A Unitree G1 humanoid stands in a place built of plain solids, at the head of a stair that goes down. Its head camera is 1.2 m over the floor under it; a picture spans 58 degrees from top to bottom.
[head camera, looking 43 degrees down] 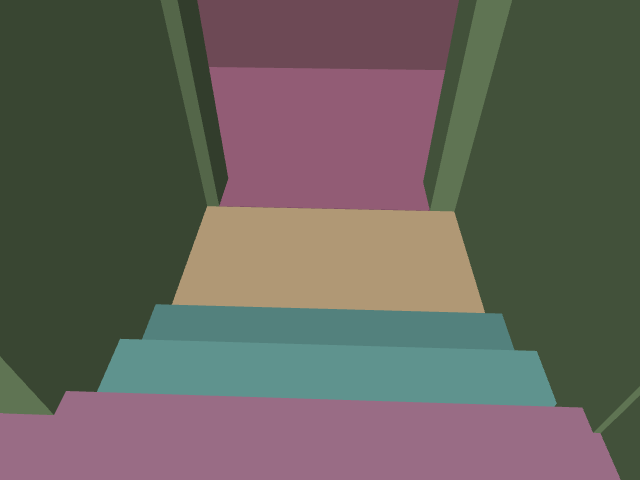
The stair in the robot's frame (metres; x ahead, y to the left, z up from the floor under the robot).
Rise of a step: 0.16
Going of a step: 0.29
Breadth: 1.53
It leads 2 degrees to the right of straight ahead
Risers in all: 3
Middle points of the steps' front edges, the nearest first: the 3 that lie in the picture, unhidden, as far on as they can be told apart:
0.61 -0.01 0.00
0.90 -0.02 -0.16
1.19 -0.03 -0.32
